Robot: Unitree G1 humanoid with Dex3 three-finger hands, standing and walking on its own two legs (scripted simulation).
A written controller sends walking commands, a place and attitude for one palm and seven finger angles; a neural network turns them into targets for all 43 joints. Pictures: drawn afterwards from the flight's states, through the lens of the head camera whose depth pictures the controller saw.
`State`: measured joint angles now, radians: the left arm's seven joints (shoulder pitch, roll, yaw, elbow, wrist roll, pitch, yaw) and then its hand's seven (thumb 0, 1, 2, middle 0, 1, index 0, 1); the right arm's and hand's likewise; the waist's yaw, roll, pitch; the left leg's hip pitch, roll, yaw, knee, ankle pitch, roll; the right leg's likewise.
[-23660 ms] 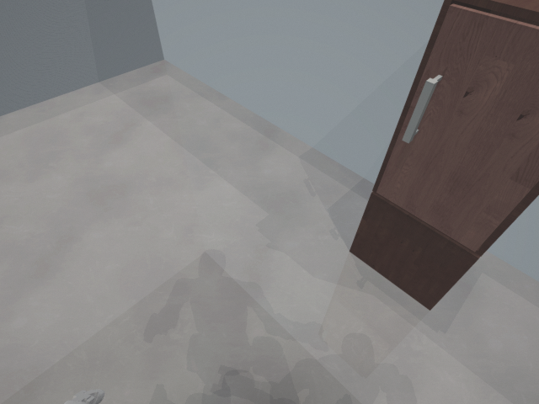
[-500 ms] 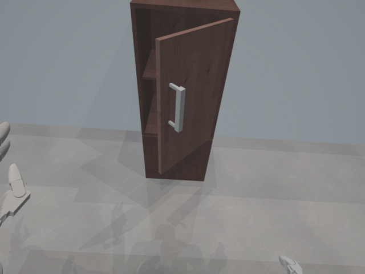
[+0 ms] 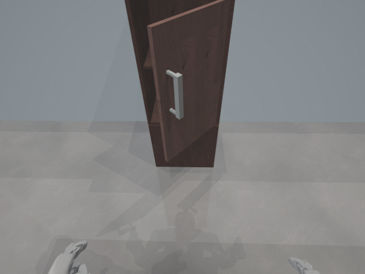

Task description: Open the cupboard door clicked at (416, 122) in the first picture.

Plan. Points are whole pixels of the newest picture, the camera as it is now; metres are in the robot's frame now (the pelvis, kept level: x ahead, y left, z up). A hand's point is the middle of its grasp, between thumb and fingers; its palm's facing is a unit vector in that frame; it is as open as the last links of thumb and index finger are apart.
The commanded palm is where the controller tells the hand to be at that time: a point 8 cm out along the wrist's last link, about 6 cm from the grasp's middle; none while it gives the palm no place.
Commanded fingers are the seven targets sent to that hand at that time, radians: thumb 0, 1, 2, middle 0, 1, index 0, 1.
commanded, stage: let the arm hang, fingers relaxed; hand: left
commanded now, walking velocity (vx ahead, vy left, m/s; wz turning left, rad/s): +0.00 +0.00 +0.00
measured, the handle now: (174, 95) +0.67 +0.05 +0.03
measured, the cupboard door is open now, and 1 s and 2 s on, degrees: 47 47 47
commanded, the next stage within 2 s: look to check the result in 0.90 s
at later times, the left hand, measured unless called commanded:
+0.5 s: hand out of the picture -0.04 +0.20 -0.16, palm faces +0.02 -0.96 -0.28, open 7.3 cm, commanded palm none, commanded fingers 0.00 0.90 0.90 -0.20 -0.30 -0.20 -0.30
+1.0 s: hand out of the picture +0.08 +0.20 -0.15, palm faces -0.01 -0.96 -0.27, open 7.3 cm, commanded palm none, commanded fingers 0.00 0.90 0.90 -0.20 -0.30 -0.20 -0.30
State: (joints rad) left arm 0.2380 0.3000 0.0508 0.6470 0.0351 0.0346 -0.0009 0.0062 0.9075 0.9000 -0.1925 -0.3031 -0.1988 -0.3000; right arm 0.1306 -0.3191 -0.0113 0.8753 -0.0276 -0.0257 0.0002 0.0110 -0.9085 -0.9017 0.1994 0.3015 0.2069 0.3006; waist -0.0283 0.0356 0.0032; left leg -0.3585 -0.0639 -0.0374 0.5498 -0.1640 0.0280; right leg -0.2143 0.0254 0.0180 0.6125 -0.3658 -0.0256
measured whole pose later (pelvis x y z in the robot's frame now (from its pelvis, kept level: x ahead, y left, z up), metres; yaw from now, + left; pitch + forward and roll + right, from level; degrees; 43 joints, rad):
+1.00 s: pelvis +0.03 -0.01 +0.02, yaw +0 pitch -2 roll +0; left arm 0.17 0.24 0.01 1.12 0.01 -0.01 0.02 0.00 0.91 0.90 -0.20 -0.30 -0.20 -0.30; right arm 0.16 -0.26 -0.01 1.14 -0.02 0.00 -0.02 0.01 -0.91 -0.90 0.20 0.30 0.20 0.30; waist -0.02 0.01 0.06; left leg -0.22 -0.03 -0.05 0.39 -0.14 0.01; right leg -0.04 0.05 0.02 0.36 -0.29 -0.04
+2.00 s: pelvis +0.02 -0.02 +0.00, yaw -12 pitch -1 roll +2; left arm 0.24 0.21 0.07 1.00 0.03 0.05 -0.01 0.00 0.91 0.90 -0.20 -0.30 -0.20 -0.30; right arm 0.19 -0.21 -0.05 1.02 -0.03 0.04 -0.04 0.01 -0.91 -0.90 0.20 0.30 0.21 0.30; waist 0.02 0.02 0.10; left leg -0.34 0.06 0.12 0.65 -0.32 -0.02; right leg -0.25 0.03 0.03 0.63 -0.38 -0.04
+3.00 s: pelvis +0.02 -0.02 +0.01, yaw -45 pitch +1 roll -2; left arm 0.13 0.25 0.08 0.90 0.02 0.07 -0.04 0.01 0.91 0.90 -0.19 -0.30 -0.20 -0.30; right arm 0.28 -0.22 -0.03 0.91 -0.04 0.00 -0.03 0.01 -0.91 -0.90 0.20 0.30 0.21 0.30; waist -0.01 -0.01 0.10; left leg -0.26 0.14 0.11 0.56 -0.30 -0.04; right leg -0.46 0.00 -0.04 0.94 -0.48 0.04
